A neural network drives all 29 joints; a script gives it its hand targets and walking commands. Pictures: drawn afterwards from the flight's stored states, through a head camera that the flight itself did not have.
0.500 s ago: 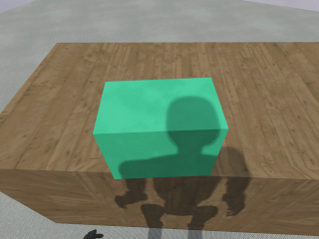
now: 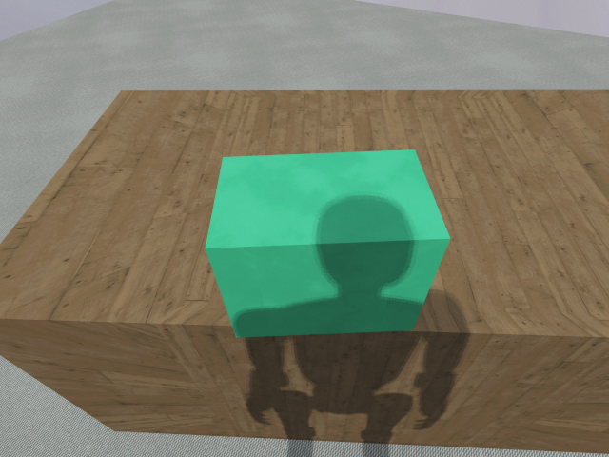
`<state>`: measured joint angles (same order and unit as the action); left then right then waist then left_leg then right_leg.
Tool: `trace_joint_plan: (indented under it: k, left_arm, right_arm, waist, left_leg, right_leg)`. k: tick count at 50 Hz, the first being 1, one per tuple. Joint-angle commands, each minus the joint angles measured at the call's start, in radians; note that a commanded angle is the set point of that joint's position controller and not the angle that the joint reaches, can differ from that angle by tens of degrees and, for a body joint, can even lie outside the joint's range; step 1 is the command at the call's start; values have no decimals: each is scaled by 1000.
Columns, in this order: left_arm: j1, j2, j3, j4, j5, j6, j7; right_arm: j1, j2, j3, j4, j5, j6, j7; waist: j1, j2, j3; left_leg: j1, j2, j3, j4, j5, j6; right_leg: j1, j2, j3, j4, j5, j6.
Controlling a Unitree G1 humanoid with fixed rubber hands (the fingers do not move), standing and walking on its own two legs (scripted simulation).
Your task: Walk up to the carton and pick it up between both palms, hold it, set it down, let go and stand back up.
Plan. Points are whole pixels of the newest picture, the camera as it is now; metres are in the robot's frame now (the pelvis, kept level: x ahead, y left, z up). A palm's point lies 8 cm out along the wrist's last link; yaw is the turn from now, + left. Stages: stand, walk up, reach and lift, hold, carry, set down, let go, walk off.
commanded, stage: stand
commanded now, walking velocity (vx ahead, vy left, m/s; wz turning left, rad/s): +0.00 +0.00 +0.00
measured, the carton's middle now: (321, 247) +0.40 +0.01 +0.05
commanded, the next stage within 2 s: none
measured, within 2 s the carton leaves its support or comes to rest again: neither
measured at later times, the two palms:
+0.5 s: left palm out of the picture -0.07 +0.20 -0.15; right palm out of the picture -0.05 -0.21 -0.15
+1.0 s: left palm out of the picture -0.07 +0.18 -0.15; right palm out of the picture -0.06 -0.22 -0.15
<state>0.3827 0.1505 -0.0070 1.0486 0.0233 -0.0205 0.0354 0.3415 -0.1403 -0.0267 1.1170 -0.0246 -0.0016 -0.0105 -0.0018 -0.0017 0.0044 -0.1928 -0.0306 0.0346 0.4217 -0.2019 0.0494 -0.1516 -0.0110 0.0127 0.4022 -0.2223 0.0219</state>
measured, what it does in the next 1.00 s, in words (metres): stands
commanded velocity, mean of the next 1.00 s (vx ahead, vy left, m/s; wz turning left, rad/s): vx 0.00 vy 0.00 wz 0.00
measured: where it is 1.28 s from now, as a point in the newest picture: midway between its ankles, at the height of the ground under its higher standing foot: outside the picture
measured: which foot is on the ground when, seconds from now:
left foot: down 0.00-1.00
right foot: down 0.00-1.00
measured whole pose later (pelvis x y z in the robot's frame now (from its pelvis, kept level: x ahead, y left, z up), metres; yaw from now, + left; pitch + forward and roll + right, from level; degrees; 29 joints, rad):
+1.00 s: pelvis -0.01 -0.02 +0.00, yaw +0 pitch -1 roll +0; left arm 0.38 0.09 -0.01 1.16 0.02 -0.02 0.04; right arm 0.36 -0.11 0.00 1.16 -0.02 0.00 -0.03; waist -0.01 0.01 0.01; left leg -0.24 -0.01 0.02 0.44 -0.19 0.02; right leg -0.20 0.01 0.01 0.44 -0.22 0.00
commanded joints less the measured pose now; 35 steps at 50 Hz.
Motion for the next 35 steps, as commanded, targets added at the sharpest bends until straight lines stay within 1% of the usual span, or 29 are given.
trace_joint_plan:
  k: [1,8,15,35]
  left_arm:
    - [77,67,9,20,-2,-9,5]
    - [94,42,0,74,-2,-6,8]
    - [107,27,-5,105,-2,-4,10]
    - [105,16,-3,118,-5,-1,9]
  right_arm:
    - [67,-103,-12,1,2,-7,-7]
    - [70,-85,-4,20,4,-4,-10]
    - [75,-75,2,30,5,-1,-13]
    - [93,-53,16,40,8,1,-18]
  waist:
    - [0,20,100]
    - [-2,17,103]
    - [-4,11,108]
    - [-6,-4,108]
  left_leg:
    - [-73,119,-153,-146,-107,7]
    - [-77,117,-154,-151,-125,10]
    - [-84,113,-150,-145,-132,10]
    - [-79,101,-126,-100,-95,0]
  right_leg:
    - [-51,-57,63,-56,44,-35]
    - [-71,-56,60,-51,29,-31]
    - [-89,-55,61,-48,12,-31]
    - [-130,-58,82,-68,-38,-48]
